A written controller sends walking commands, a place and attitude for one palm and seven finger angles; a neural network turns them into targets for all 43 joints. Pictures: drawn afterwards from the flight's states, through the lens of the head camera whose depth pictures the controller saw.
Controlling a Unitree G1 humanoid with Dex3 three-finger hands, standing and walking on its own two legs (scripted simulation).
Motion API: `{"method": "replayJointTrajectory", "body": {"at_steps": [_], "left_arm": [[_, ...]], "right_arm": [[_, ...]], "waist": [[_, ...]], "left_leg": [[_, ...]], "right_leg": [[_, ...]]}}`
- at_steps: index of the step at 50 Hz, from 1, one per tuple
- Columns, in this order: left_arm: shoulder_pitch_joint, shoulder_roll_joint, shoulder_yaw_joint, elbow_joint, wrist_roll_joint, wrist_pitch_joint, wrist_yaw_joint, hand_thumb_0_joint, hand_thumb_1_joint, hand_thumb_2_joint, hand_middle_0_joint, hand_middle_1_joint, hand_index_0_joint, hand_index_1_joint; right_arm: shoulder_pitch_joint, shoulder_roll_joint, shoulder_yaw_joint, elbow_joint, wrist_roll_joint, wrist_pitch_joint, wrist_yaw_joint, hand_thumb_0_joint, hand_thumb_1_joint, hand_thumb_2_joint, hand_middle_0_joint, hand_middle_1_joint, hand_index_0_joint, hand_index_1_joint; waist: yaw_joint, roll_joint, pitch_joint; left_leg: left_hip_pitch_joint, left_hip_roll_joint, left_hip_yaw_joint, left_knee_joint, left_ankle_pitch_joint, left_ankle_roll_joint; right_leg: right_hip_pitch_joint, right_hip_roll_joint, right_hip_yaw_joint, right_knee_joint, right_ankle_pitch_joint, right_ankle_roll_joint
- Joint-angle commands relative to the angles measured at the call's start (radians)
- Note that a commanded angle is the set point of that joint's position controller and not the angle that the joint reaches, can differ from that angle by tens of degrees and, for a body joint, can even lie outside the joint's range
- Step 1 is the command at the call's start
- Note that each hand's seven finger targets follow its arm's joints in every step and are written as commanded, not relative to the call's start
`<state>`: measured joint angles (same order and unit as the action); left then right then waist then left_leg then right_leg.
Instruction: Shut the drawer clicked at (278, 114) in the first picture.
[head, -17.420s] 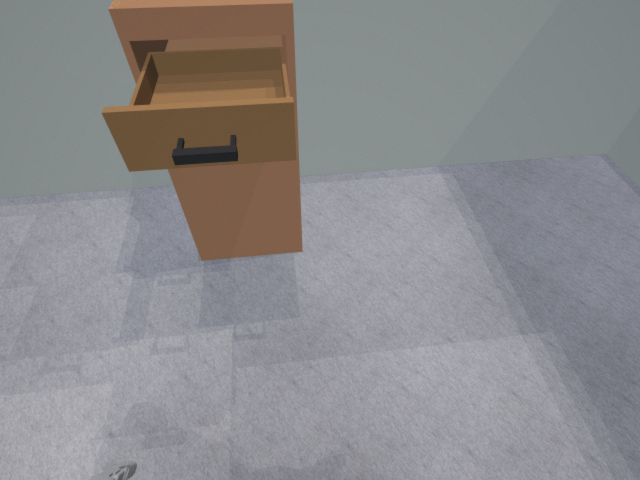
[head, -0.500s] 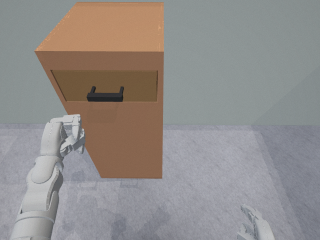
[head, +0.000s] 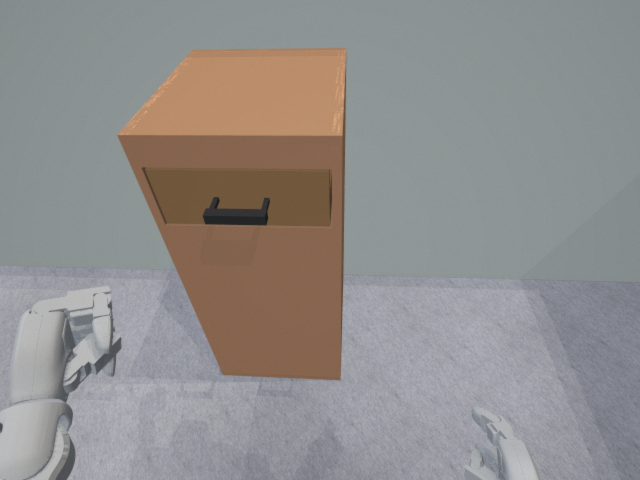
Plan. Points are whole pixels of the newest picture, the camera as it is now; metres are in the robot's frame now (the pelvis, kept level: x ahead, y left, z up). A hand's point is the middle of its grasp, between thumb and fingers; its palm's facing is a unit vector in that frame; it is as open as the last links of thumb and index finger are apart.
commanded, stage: draw the hand back to the body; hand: left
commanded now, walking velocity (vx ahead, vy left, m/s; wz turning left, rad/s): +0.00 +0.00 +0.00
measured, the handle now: (238, 209) +0.59 +0.23 +0.00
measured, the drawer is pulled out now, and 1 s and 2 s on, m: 0.00 0.00 0.00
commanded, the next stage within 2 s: step back with the hand held close in 0.30 s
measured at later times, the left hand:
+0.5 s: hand (91, 341) +0.19 +0.24 +0.17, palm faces +0.41 -0.82 -0.39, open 3.3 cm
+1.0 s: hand (30, 402) +0.14 +0.26 +0.16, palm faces +0.35 -0.80 -0.49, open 3.2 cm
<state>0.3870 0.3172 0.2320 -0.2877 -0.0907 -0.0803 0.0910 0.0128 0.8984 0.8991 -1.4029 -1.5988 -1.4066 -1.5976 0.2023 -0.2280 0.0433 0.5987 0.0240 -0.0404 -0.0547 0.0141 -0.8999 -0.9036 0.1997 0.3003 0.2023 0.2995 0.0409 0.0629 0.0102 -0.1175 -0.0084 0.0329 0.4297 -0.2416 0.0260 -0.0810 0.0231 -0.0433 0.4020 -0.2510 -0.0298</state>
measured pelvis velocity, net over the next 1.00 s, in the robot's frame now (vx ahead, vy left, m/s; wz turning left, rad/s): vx -0.05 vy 0.02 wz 0.00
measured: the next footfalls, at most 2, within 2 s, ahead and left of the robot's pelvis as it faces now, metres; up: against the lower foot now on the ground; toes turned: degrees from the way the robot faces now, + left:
right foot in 1.58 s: -0.25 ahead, -0.11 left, +0.00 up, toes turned -1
left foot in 1.96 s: -0.10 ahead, +0.11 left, +0.00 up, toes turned +0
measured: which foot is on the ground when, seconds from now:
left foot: down 0.00-1.00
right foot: down 0.00-1.00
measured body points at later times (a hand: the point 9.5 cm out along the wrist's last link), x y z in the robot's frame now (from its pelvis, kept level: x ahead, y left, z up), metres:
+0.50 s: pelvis +0.01 -0.01 +0.00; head -0.01 -0.03 +0.45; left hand +0.17 +0.28 +0.19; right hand +0.20 -0.22 -0.08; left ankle +0.00 +0.10 -0.74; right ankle -0.02 -0.10 -0.74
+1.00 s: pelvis -0.05 +0.02 -0.01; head -0.04 +0.02 +0.44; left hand +0.11 +0.30 +0.19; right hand +0.13 -0.21 -0.08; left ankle +0.00 +0.10 -0.74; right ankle -0.02 -0.10 -0.74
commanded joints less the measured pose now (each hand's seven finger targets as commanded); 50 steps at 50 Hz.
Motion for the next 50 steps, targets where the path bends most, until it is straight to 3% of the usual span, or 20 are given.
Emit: {"method": "replayJointTrajectory", "body": {"at_steps": [1, 6, 7, 10, 12, 18, 21, 22, 23, 24, 25, 27, 29, 33, 34, 37, 39, 43, 45, 50], "left_arm": [[-0.029, 0.199, 0.138, -0.351, -0.008, -0.082, 0.017, 0.000, 0.900, 0.900, -1.400, -1.600, -1.400, -1.600], [0.105, 0.202, 0.172, -0.437, -0.004, -0.095, 0.025, 0.000, 0.900, 0.900, -1.400, -1.600, -1.400, -1.600], [0.119, 0.174, 0.153, -0.395, -0.003, -0.092, 0.024, 0.000, 0.900, 0.900, -1.400, -1.600, -1.400, -1.600], [0.087, 0.143, 0.128, -0.334, 0.000, -0.084, 0.023, 0.000, 0.900, 0.900, -1.400, -1.600, -1.400, -1.600], [0.061, 0.145, 0.132, -0.314, 0.001, -0.084, 0.026, 0.000, 0.900, 0.900, -1.400, -1.600, -1.400, -1.600], [0.049, 0.186, 0.160, -0.401, 0.005, -0.099, 0.035, 0.000, 0.900, 0.900, -1.400, -1.600, -1.400, -1.600], [0.069, 0.185, 0.158, -0.417, 0.005, -0.092, 0.039, 0.000, 0.900, 0.900, -1.400, -1.600, -1.400, -1.600], [-0.094, 0.340, 0.323, -0.530, 0.009, -0.145, 0.045, 0.000, 0.900, 0.900, -1.400, -1.600, -1.400, -1.600], [0.023, 0.267, 0.280, -0.398, 0.014, -0.153, 0.037, 0.000, 0.900, 0.900, -1.400, -1.600, -1.400, -1.600], [0.030, 0.270, 0.274, -0.406, 0.020, -0.159, 0.033, 0.000, 0.900, 0.900, -1.400, -1.600, -1.400, -1.600], [0.100, 0.205, 0.228, -0.339, 0.022, -0.150, 0.027, 0.000, 0.900, 0.900, -1.400, -1.600, -1.400, -1.600], [0.172, 0.162, 0.196, -0.307, 0.023, -0.146, 0.019, 0.000, 0.900, 0.900, -1.400, -1.600, -1.400, -1.600], [0.218, 0.158, 0.196, -0.321, 0.021, -0.147, 0.016, 0.000, 0.900, 0.900, -1.400, -1.600, -1.400, -1.600], [0.261, 0.212, 0.241, -0.423, 0.020, -0.153, 0.025, 0.000, 0.900, 0.900, -1.400, -1.600, -1.400, -1.600], [0.263, 0.243, 0.266, -0.453, 0.017, -0.153, 0.030, 0.000, 0.900, 0.900, -1.400, -1.600, -1.400, -1.600], [0.280, 0.257, 0.278, -0.527, 0.019, -0.157, 0.042, 0.000, 0.900, 0.900, -1.400, -1.600, -1.400, -1.600], [0.283, 0.276, 0.295, -0.545, 0.017, -0.158, 0.050, 0.000, 0.900, 0.900, -1.400, -1.600, -1.400, -1.600], [0.291, 0.236, 0.269, -0.519, 0.023, -0.162, 0.053, 0.000, 0.900, 0.900, -1.400, -1.600, -1.400, -1.600], [0.292, 0.223, 0.264, -0.493, 0.026, -0.163, 0.053, 0.000, 0.900, 0.900, -1.400, -1.600, -1.400, -1.600], [0.243, 0.198, 0.248, -0.466, 0.044, -0.181, 0.053, 0.000, 0.900, 0.900, -1.400, -1.600, -1.400, -1.600]], "right_arm": [[-0.155, -0.100, -0.045, -0.175, -0.006, -0.089, -0.007, 0.000, -0.900, -0.900, 0.200, 0.300, 0.200, 0.300], [-0.147, -0.099, -0.053, -0.176, -0.003, -0.120, -0.008, 0.000, -0.900, -0.900, 0.200, 0.300, 0.200, 0.300], [-0.143, -0.096, -0.054, -0.166, -0.005, -0.120, -0.010, 0.000, -0.900, -0.900, 0.200, 0.300, 0.200, 0.300], [-0.129, -0.103, -0.061, -0.155, -0.003, -0.117, -0.015, 0.000, -0.900, -0.900, 0.200, 0.300, 0.200, 0.300], [-0.129, -0.103, -0.062, -0.153, -0.002, -0.112, -0.020, 0.000, -0.900, -0.900, 0.200, 0.300, 0.200, 0.300], [-0.137, -0.099, -0.060, -0.166, -0.010, -0.126, -0.025, 0.000, -0.900, -0.900, 0.200, 0.300, 0.200, 0.300], [-0.137, -0.093, -0.053, -0.164, -0.011, -0.133, -0.023, 0.000, -0.900, -0.900, 0.200, 0.300, 0.200, 0.300], [-0.121, -0.122, -0.065, -0.191, -0.013, -0.107, -0.015, 0.000, -0.900, -0.900, 0.200, 0.300, 0.200, 0.300], [-0.113, -0.102, -0.065, -0.159, -0.018, -0.090, -0.014, 0.000, -0.900, -0.900, 0.200, 0.300, 0.200, 0.300], [-0.121, -0.108, -0.071, -0.171, -0.018, -0.081, -0.011, 0.000, -0.900, -0.900, 0.200, 0.300, 0.200, 0.300], [-0.110, -0.104, -0.072, -0.166, -0.018, -0.065, -0.009, 0.000, -0.900, -0.900, 0.200, 0.300, 0.200, 0.300], [-0.107, -0.110, -0.083, -0.175, -0.016, -0.039, -0.001, 0.000, -0.900, -0.900, 0.200, 0.300, 0.200, 0.300], [-0.117, -0.114, -0.093, -0.186, -0.016, -0.019, 0.000, 0.000, -0.900, -0.900, 0.200, 0.300, 0.200, 0.300], [-0.120, -0.112, -0.102, -0.222, -0.008, 0.013, -0.001, 0.000, -0.900, -0.900, 0.200, 0.300, 0.200, 0.300], [-0.131, -0.112, -0.100, -0.228, -0.009, 0.016, -0.008, 0.000, -0.900, -0.900, 0.200, 0.300, 0.200, 0.300], [-0.122, -0.111, -0.100, -0.249, -0.007, 0.017, -0.016, 0.000, -0.900, -0.900, 0.200, 0.300, 0.200, 0.300], [-0.125, -0.113, -0.100, -0.248, -0.010, 0.012, -0.024, 0.000, -0.900, -0.900, 0.200, 0.300, 0.200, 0.300], [-0.099, -0.115, -0.105, -0.236, -0.013, -0.004, -0.023, 0.000, -0.900, -0.900, 0.200, 0.300, 0.200, 0.300], [-0.099, -0.115, -0.103, -0.230, -0.014, -0.014, -0.025, 0.000, -0.900, -0.900, 0.200, 0.300, 0.200, 0.300], [-0.093, -0.125, -0.100, -0.231, -0.011, -0.043, -0.026, 0.000, -0.900, -0.900, 0.200, 0.300, 0.200, 0.300]], "waist": [[0.011, 0.021, -0.082], [0.017, 0.015, -0.065], [0.010, -0.018, -0.035], [-0.007, -0.045, 0.023], [-0.006, -0.056, 0.027], [0.018, -0.024, -0.097], [0.021, 0.020, -0.093], [-0.019, -0.011, -0.010], [-0.028, -0.073, -0.005], [-0.026, -0.082, -0.005], [-0.035, -0.085, -0.002], [-0.037, -0.066, -0.054], [-0.034, -0.021, -0.098], [-0.032, -0.072, -0.184], [-0.025, -0.060, -0.197], [-0.024, -0.010, -0.222], [-0.020, 0.041, -0.218], [-0.032, 0.056, -0.164], [-0.033, 0.053, -0.135], [-0.045, 0.023, -0.047]], "left_leg": [[0.033, 0.021, -0.044, -0.062, 0.138, 0.007], [0.026, 0.024, -0.046, -0.048, 0.147, 0.003], [0.017, 0.023, -0.044, -0.047, 0.148, 0.005], [0.012, 0.027, -0.040, -0.047, 0.111, 0.009], [0.014, 0.023, -0.039, -0.042, 0.090, 0.014], [0.048, 0.019, -0.039, -0.030, 0.177, 0.016], [0.041, 0.018, -0.041, -0.026, 0.207, 0.010], [-0.035, 0.042, -0.066, 0.012, 0.163, 0.029], [-0.032, 0.040, -0.070, 0.035, 0.165, 0.028], [-0.030, 0.038, -0.070, 0.038, 0.181, 0.024], [-0.030, 0.046, -0.068, 0.038, 0.216, 0.021], [-0.028, 0.063, -0.064, 0.027, 0.298, 0.021], [-0.022, 0.073, -0.061, 0.021, 0.377, 0.024], [-0.047, 0.088, -0.075, 0.025, 0.446, 0.022], [-0.056, 0.087, -0.081, 0.020, 0.458, 0.021], [-0.084, 0.100, -0.098, 0.014, 0.477, 0.023], [-0.106, 0.109, -0.109, 0.000, 0.446, 0.026], [-0.196, 0.130, -0.131, -0.037, 0.313, 0.033], [-0.273, 0.144, -0.153, -0.073, 0.196, 0.042], [-0.517, 0.155, -0.190, -0.143, -0.272, 0.069]], "right_leg": [[-0.025, -0.027, 0.035, -0.080, 0.141, 0.001], [-0.036, -0.023, 0.031, -0.074, 0.148, 0.000], [-0.048, -0.022, 0.028, -0.071, 0.152, 0.002], [-0.094, -0.024, 0.031, -0.088, 0.109, 0.007], [-0.106, -0.028, 0.036, -0.094, 0.082, 0.011], [-0.029, -0.038, 0.038, -0.055, 0.189, 0.007], [-0.017, -0.038, 0.039, -0.048, 0.226, 0.003], [-0.086, -0.097, 0.158, -0.100, 0.324, 0.005], [-0.094, -0.124, 0.155, -0.098, 0.368, -0.002], [-0.102, -0.130, 0.161, -0.097, 0.412, -0.001], [-0.100, -0.130, 0.143, -0.079, 0.428, 0.001], [-0.071, -0.119, 0.108, -0.046, 0.442, 0.017], [-0.059, -0.110, 0.090, -0.023, 0.460, 0.025], [-0.010, -0.101, 0.073, 0.028, 0.485, 0.029], [-0.003, -0.097, 0.071, 0.036, 0.489, 0.029], [0.004, -0.081, 0.066, 0.077, 0.451, 0.031], [-0.011, -0.068, 0.068, 0.087, 0.400, 0.035], [-0.027, -0.050, 0.067, 0.115, 0.263, 0.035], [-0.012, -0.042, 0.068, 0.140, 0.202, 0.036], [0.039, -0.036, 0.100, 0.168, 0.072, 0.037]]}}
